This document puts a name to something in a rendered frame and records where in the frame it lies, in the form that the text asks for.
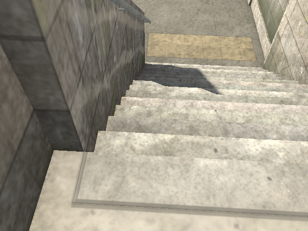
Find stairs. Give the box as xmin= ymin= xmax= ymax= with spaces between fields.
xmin=93 ymin=62 xmax=308 ymax=165

